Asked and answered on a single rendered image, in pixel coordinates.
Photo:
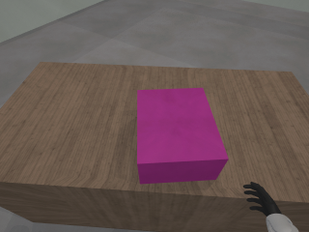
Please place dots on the robot right forearm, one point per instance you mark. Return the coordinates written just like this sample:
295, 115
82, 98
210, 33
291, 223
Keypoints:
279, 223

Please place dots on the carton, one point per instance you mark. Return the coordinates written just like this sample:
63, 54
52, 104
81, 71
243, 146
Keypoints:
177, 137

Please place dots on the robot right hand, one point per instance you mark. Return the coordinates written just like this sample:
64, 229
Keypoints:
269, 207

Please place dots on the pedestal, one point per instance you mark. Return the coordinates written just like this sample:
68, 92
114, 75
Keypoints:
68, 149

